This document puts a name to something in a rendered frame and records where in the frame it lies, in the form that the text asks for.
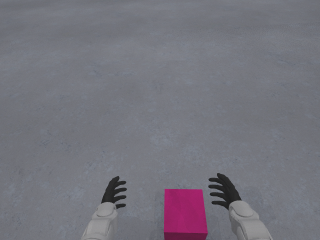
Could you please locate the carton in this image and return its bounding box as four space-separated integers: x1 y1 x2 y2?
164 189 208 240

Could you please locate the left robot forearm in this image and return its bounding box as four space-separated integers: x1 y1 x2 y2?
80 202 118 240

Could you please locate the right robot forearm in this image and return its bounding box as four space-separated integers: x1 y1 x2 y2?
228 200 273 240

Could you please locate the left robot hand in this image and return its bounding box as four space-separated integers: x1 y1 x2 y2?
101 176 127 209

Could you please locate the right robot hand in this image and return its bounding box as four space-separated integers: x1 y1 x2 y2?
208 173 242 210

